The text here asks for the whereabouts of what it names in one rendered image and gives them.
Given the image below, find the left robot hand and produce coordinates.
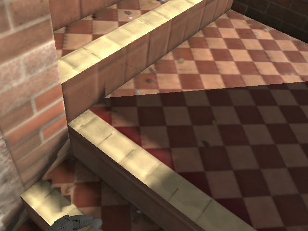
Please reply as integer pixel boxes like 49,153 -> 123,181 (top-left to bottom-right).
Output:
44,215 -> 93,231

